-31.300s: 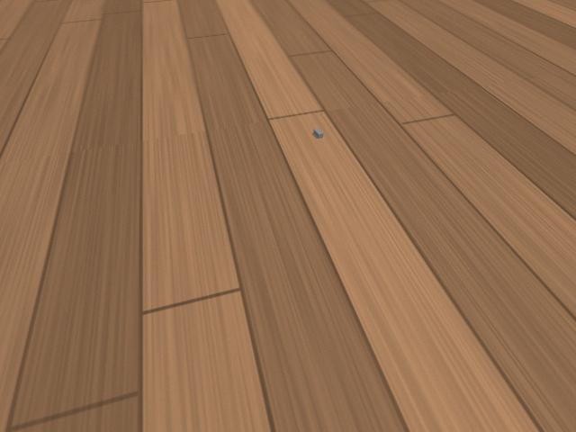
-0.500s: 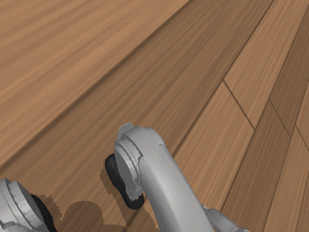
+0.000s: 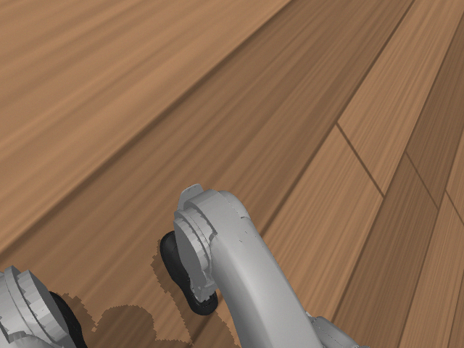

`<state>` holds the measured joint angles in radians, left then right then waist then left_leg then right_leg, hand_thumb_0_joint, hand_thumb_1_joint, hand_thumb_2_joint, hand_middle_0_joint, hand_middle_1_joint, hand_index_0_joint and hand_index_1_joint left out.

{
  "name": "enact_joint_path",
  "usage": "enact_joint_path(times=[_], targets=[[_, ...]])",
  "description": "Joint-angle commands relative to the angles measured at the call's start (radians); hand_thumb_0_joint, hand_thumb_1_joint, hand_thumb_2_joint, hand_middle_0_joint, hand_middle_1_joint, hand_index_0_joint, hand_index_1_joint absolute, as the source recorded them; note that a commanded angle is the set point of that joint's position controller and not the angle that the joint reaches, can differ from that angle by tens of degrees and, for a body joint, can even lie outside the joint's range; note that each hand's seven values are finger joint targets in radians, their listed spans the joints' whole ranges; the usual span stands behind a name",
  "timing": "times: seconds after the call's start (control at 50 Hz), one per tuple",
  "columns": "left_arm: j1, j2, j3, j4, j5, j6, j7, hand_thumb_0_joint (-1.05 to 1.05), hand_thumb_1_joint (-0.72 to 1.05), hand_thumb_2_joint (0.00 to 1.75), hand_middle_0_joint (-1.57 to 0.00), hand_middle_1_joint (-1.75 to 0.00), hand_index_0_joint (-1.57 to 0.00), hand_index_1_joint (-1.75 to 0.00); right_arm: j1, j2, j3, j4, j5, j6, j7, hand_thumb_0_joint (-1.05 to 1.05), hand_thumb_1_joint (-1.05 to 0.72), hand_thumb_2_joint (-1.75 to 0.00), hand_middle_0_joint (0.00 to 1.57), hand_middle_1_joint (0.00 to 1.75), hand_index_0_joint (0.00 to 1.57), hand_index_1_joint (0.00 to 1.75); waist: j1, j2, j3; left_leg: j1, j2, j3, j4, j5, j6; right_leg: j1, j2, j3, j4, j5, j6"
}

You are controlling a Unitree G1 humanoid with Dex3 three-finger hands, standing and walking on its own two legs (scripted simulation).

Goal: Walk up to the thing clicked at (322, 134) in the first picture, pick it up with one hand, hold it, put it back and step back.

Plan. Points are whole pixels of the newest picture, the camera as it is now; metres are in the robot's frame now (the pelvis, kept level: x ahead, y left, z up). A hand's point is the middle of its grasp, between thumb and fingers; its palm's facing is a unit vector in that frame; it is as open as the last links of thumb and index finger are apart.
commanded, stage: settle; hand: left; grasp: from above
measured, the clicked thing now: out of the picture +0.46 +0.41 -0.31
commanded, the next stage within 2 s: go down in 0.80 s
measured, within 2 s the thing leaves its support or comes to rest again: neither
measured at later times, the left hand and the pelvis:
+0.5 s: hand out of the picture +0.45 +0.43 -0.19, palm faces -0.22 -0.30 -0.93, open 5.1 cm; pelvis +0.01 +0.00 +0.01, yaw +1 degrees
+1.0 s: hand out of the picture +0.45 +0.42 -0.13, palm faces -0.21 -0.28 -0.94, open 4.7 cm; pelvis +0.01 -0.01 +0.01, yaw +5 degrees
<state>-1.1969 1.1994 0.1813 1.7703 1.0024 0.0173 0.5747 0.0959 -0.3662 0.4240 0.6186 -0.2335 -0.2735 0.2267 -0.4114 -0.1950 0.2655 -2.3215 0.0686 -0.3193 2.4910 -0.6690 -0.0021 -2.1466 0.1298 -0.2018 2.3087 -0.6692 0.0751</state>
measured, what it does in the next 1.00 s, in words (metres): stands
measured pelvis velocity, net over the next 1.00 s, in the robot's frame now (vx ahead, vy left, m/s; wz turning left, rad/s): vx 0.01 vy -0.01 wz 0.09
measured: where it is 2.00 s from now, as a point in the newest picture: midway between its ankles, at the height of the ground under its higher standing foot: (140, 319)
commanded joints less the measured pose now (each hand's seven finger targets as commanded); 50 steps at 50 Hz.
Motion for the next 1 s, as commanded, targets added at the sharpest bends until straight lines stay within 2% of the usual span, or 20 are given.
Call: enact_joint_path(times=[0.0,0.2,0.24,0.26,0.32,0.36,0.44,0.46,0.5,0.54,0.56,0.6,0.64,0.66,0.7,0.74,0.84,0.88,0.9,0.98], targets=[[-0.187,0.247,-0.015,-0.119,-0.005,0.007,0.024,0.00,0.58,0.22,-0.99,-0.36,-1.03,-0.33,0.200,-0.347,-0.098,0.032,0.006,0.001,-0.006,0.00,-0.92,-0.90,0.20,0.30,0.20,0.30,-0.061,0.624,-0.610,0.524,0.063,0.093,-0.253,0.157,-0.008,0.311,0.015,-0.111,-0.195,0.229,-0.084],[-0.208,0.265,0.037,-0.192,-0.006,0.036,0.024,0.00,0.66,0.16,-1.03,-0.34,-1.08,-0.29,0.223,-0.347,-0.128,0.044,0.013,0.009,-0.003,0.00,-0.91,-0.90,0.20,0.30,0.20,0.30,-0.034,0.685,-0.700,0.560,0.063,0.110,-0.253,0.219,-0.013,0.335,0.018,-0.109,-0.198,0.279,-0.084],[-0.246,0.258,0.029,-0.282,-0.007,0.043,0.011,0.00,0.65,0.14,-1.02,-0.33,-1.07,-0.28,0.199,-0.344,-0.141,0.014,0.021,0.005,-0.001,0.00,-0.92,-0.90,0.20,0.30,0.20,0.30,-0.022,0.703,-0.730,0.570,0.061,0.116,-0.251,0.237,-0.012,0.328,0.017,-0.103,-0.196,0.286,-0.086],[-0.200,0.242,0.022,-0.231,-0.006,0.057,-0.002,0.00,0.63,0.12,-1.01,-0.32,-1.05,-0.27,0.223,-0.340,-0.147,0.034,0.022,0.008,0.000,0.00,-0.92,-0.90,0.20,0.30,0.20,0.30,-0.021,0.691,-0.714,0.563,0.057,0.124,-0.250,0.238,-0.009,0.335,0.019,-0.096,-0.200,0.291,-0.086],[-0.161,0.240,0.051,-0.273,-0.010,0.084,-0.034,0.00,0.65,0.11,-1.02,-0.30,-1.07,-0.25,0.261,-0.333,-0.171,0.062,0.029,0.017,0.004,0.00,-0.91,-0.90,0.20,0.30,0.20,0.30,-0.002,0.691,-0.759,0.574,0.057,0.124,-0.253,0.273,-0.011,0.331,0.017,-0.093,-0.194,0.305,-0.087],[-0.170,0.193,0.034,-0.349,-0.023,0.101,-0.066,0.00,0.68,0.10,-1.04,-0.32,-1.09,-0.26,0.255,-0.322,-0.191,0.050,0.038,0.024,0.009,0.00,-0.91,-0.90,0.20,0.30,0.20,0.30,0.016,0.722,-0.792,0.593,0.054,0.127,-0.262,0.286,-0.012,0.318,0.014,-0.088,-0.195,0.303,-0.091],[-0.133,0.140,0.015,-0.355,-0.036,0.137,-0.125,0.00,0.68,0.12,-1.04,-0.30,-1.09,-0.25,0.280,-0.313,-0.221,0.048,0.057,0.038,0.015,0.00,-0.91,-0.90,0.20,0.30,0.20,0.30,0.024,0.655,-0.761,0.522,0.042,0.145,-0.270,0.232,0.000,0.312,0.015,-0.069,-0.205,0.274,-0.092],[-0.189,0.101,-0.008,-0.435,-0.036,0.134,-0.141,0.00,0.67,0.09,-1.03,-0.29,-1.08,-0.23,0.269,-0.308,-0.229,0.034,0.063,0.038,0.016,0.00,-0.90,-0.90,0.20,0.30,0.20,0.30,0.027,0.652,-0.773,0.523,0.038,0.144,-0.267,0.233,0.000,0.288,0.012,-0.071,-0.204,0.270,-0.096],[-0.136,0.077,-0.013,-0.358,-0.043,0.140,-0.164,0.00,0.65,0.09,-1.03,-0.28,-1.07,-0.24,0.281,-0.302,-0.238,0.047,0.067,0.049,0.013,0.00,-0.91,-0.90,0.20,0.30,0.20,0.30,0.034,0.615,-0.756,0.479,0.035,0.151,-0.277,0.185,0.005,0.297,0.015,-0.064,-0.214,0.238,-0.096],[-0.158,0.061,-0.029,-0.401,-0.030,0.130,-0.191,0.00,0.66,0.06,-1.02,-0.27,-1.07,-0.22,0.288,-0.298,-0.248,0.038,0.075,0.060,0.011,0.00,-0.90,-0.90,0.20,0.30,0.20,0.30,0.040,0.587,-0.744,0.447,0.027,0.156,-0.283,0.149,0.009,0.288,0.011,-0.057,-0.221,0.204,-0.097],[-0.103,0.081,-0.018,-0.349,-0.023,0.134,-0.202,0.00,0.66,0.09,-1.04,-0.26,-1.08,-0.22,0.294,-0.296,-0.254,0.045,0.075,0.069,0.007,0.00,-0.90,-0.90,0.20,0.30,0.20,0.30,0.052,0.569,-0.738,0.437,0.026,0.161,-0.291,0.131,0.010,0.303,0.013,-0.049,-0.223,0.181,-0.098],[-0.181,0.050,-0.041,-0.449,-0.013,0.118,-0.223,0.00,0.66,0.08,-1.04,-0.25,-1.09,-0.21,0.288,-0.285,-0.261,0.032,0.084,0.078,0.004,0.00,-0.90,-0.90,0.20,0.30,0.20,0.30,0.055,0.579,-0.770,0.463,0.020,0.160,-0.293,0.126,0.007,0.273,0.006,-0.048,-0.217,0.170,-0.104],[-0.215,0.055,-0.026,-0.521,-0.004,0.106,-0.226,0.00,0.69,0.12,-1.06,-0.29,-1.11,-0.24,0.273,-0.287,-0.266,0.008,0.091,0.083,-0.001,0.00,-0.90,-0.90,0.20,0.30,0.20,0.30,0.070,0.599,-0.819,0.503,0.016,0.155,-0.294,0.149,0.004,0.240,0.002,-0.054,-0.201,0.183,-0.108],[-0.171,0.031,-0.034,-0.456,-0.002,0.108,-0.227,0.00,0.70,0.12,-1.08,-0.27,-1.12,-0.23,0.271,-0.280,-0.268,0.014,0.094,0.087,-0.003,0.00,-0.90,-0.90,0.20,0.30,0.20,0.30,0.071,0.583,-0.800,0.500,0.017,0.153,-0.310,0.124,0.002,0.230,0.003,-0.053,-0.200,0.166,-0.108],[-0.150,0.033,-0.010,-0.455,0.008,0.107,-0.219,0.00,0.73,0.11,-1.10,-0.24,-1.14,-0.20,0.277,-0.273,-0.276,0.018,0.099,0.095,-0.008,0.00,-0.90,-0.90,0.20,0.30,0.20,0.30,0.091,0.586,-0.804,0.498,0.012,0.167,-0.314,0.127,0.002,0.232,0.001,-0.043,-0.196,0.171,-0.106],[-0.178,0.025,-0.009,-0.480,0.018,0.107,-0.218,0.00,0.73,0.09,-1.10,-0.23,-1.14,-0.19,0.286,-0.266,-0.282,0.025,0.096,0.103,-0.011,0.00,-0.90,-0.90,0.20,0.30,0.20,0.30,0.089,0.585,-0.819,0.496,0.010,0.176,-0.301,0.136,0.005,0.217,-0.002,-0.036,-0.203,0.177,-0.106],[-0.205,0.010,0.006,-0.533,0.001,0.133,-0.207,0.00,0.74,0.13,-1.13,-0.23,-1.16,-0.20,0.284,-0.238,-0.303,0.020,0.103,0.116,-0.021,0.00,-0.90,-0.90,0.20,0.30,0.20,0.30,0.119,0.607,-0.907,0.524,0.003,0.199,-0.316,0.137,0.005,0.232,-0.007,-0.014,-0.209,0.175,-0.105],[-0.216,0.002,0.002,-0.557,0.000,0.147,-0.203,0.00,0.84,0.03,-1.16,-0.30,-1.24,-0.23,0.282,-0.233,-0.305,0.025,0.106,0.122,-0.022,0.00,-0.93,-0.91,0.20,0.30,0.20,0.30,0.129,0.646,-0.953,0.544,0.001,0.206,-0.315,0.182,0.001,0.241,-0.009,-0.012,-0.196,0.217,-0.108],[-0.200,-0.010,0.009,-0.565,-0.004,0.156,-0.205,0.00,0.76,0.04,-1.08,-0.22,-1.16,-0.16,0.292,-0.232,-0.315,0.028,0.110,0.125,-0.022,0.00,-0.89,-0.89,0.20,0.30,0.20,0.30,0.125,0.621,-0.981,0.563,0.000,0.205,-0.309,0.204,0.005,0.245,-0.011,-0.013,-0.200,0.239,-0.105],[-0.199,-0.007,0.016,-0.648,-0.020,0.173,-0.225,0.00,0.44,0.29,-0.76,-0.41,-0.84,-0.38,0.290,-0.221,-0.340,0.028,0.122,0.143,-0.027,0.00,-0.90,-0.89,0.20,0.30,0.20,0.30,0.158,0.640,-1.038,0.582,-0.004,0.222,-0.333,0.219,0.005,0.271,-0.018,0.005,-0.220,0.244,-0.110]])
